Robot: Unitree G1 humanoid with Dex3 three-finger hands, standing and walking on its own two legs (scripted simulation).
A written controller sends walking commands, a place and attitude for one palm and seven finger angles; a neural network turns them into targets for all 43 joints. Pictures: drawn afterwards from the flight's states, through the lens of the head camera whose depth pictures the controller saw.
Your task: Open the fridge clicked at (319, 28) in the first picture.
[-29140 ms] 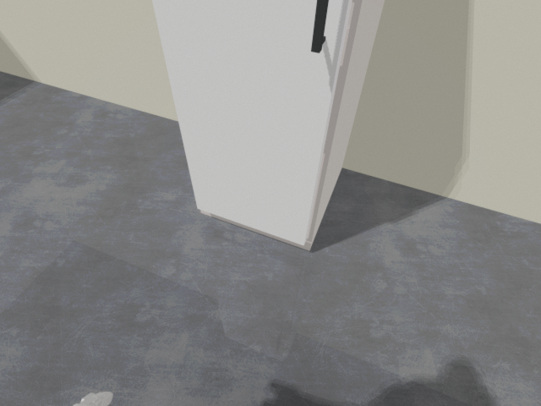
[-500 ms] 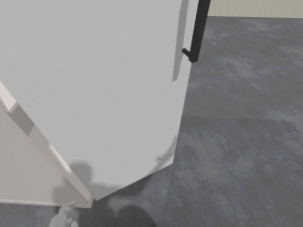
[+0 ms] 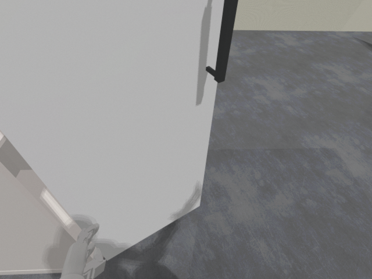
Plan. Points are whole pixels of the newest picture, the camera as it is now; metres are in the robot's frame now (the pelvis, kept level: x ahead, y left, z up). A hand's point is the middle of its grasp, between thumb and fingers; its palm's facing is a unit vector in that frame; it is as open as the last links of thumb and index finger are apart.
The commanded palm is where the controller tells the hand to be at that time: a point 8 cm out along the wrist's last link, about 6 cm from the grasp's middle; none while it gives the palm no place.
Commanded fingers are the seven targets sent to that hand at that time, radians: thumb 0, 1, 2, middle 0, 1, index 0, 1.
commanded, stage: draw the hand back to the body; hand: right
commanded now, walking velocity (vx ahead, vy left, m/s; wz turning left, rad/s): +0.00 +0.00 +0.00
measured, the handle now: (220, 30) +0.57 -0.09 +0.28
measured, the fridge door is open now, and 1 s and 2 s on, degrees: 60 60 60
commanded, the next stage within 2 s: step back with the hand held close in 1.44 s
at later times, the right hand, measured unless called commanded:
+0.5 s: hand out of the picture +0.22 -0.34 +0.19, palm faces +0.37 +0.85 -0.38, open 14.0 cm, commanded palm +0.16 -0.37 +0.22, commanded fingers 0.00 0.08 -0.43 0.23 0.87 0.23 0.87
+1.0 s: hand (363, 184) +0.23 -0.28 +0.17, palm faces +0.46 +0.80 -0.38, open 9.4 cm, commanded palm +0.17 -0.32 +0.19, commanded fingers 0.00 -0.83 -0.87 0.20 0.34 0.20 0.34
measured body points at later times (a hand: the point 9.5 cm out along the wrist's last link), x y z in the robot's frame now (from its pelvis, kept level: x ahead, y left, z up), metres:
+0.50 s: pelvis -0.01 -0.02 +0.00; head -0.02 -0.02 +0.45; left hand +0.18 +0.21 -0.05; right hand +0.20 -0.38 +0.21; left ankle -0.02 +0.12 -0.73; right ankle +0.03 -0.10 -0.73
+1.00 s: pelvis +0.02 -0.01 +0.01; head +0.00 +0.00 +0.46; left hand +0.19 +0.23 -0.07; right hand +0.20 -0.32 +0.20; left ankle -0.02 +0.12 -0.73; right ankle +0.03 -0.10 -0.73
